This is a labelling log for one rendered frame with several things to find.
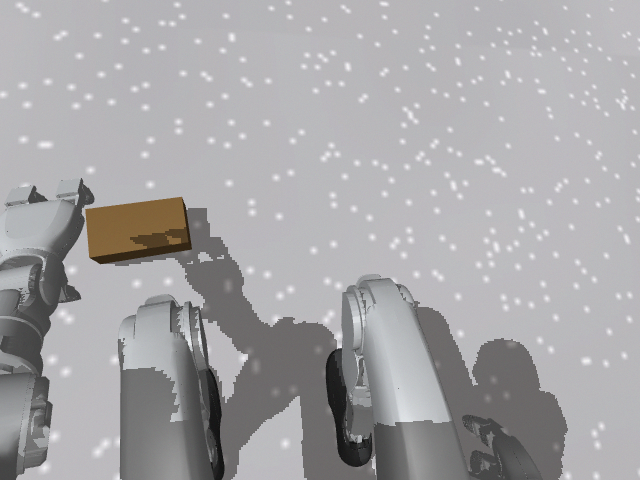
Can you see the left robot arm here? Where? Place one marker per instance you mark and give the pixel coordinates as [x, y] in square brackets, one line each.
[30, 286]

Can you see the right robot hand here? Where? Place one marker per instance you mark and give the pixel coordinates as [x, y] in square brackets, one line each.
[511, 461]

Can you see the right robot foot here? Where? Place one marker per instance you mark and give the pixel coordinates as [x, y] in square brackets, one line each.
[352, 453]

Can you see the left robot hand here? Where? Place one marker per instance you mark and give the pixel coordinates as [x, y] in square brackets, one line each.
[32, 222]

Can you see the carton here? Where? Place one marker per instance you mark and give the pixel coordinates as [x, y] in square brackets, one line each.
[136, 230]

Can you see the left robot foot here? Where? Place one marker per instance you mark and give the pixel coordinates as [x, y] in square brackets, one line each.
[214, 426]

